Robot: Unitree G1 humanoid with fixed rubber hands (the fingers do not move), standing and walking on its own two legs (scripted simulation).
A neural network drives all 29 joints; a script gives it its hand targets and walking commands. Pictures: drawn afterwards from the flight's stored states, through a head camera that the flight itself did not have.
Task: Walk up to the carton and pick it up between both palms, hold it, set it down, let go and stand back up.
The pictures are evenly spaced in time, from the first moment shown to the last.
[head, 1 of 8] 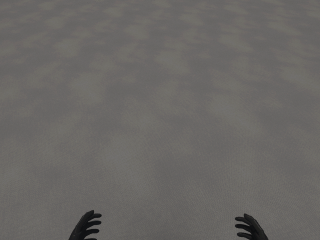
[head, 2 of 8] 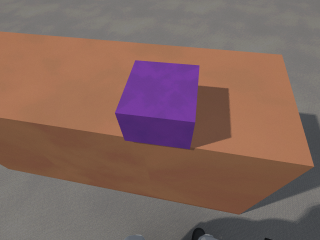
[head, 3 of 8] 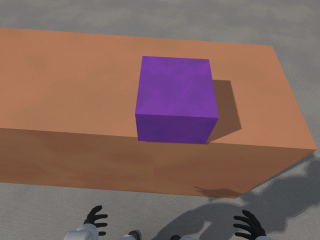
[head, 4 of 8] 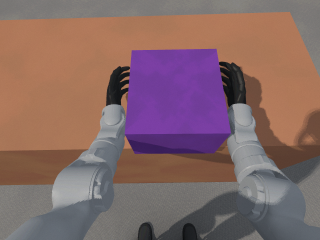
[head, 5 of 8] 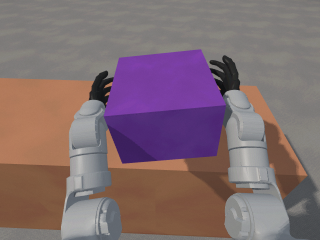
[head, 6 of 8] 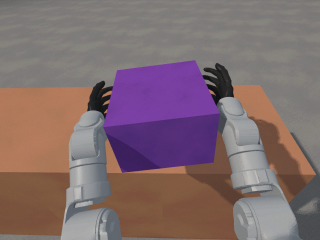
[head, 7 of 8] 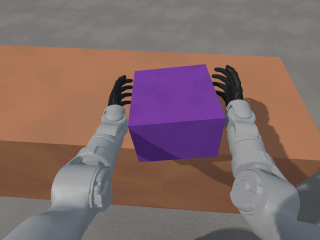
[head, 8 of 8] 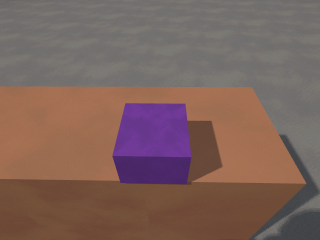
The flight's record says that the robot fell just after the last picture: no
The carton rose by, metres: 0.22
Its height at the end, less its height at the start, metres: +0.00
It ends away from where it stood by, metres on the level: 0.02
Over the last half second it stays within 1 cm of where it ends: yes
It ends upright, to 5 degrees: yes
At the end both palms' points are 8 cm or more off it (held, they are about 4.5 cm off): yes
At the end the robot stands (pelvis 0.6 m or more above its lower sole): yes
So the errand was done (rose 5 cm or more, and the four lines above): yes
